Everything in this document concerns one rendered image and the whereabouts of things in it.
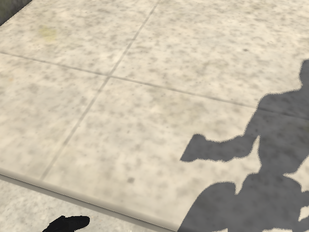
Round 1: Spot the left robot hand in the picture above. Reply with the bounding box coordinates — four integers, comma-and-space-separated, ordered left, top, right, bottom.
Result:
43, 216, 90, 232

